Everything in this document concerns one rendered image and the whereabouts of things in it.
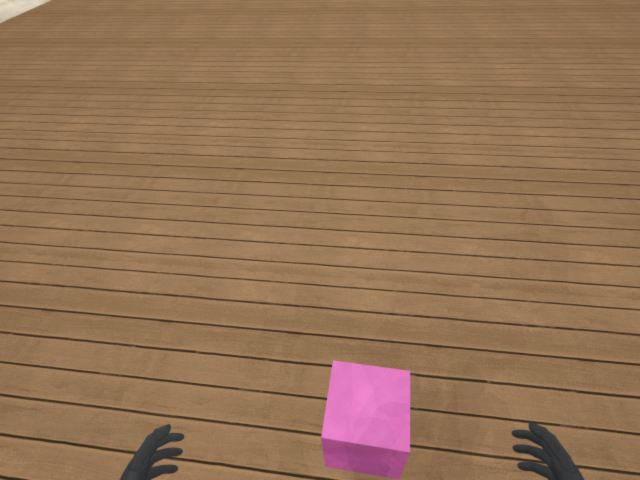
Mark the robot right hand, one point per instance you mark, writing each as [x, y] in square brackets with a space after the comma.
[560, 465]

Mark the robot left hand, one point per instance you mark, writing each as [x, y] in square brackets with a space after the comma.
[140, 467]

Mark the carton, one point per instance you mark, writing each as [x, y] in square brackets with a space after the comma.
[366, 426]

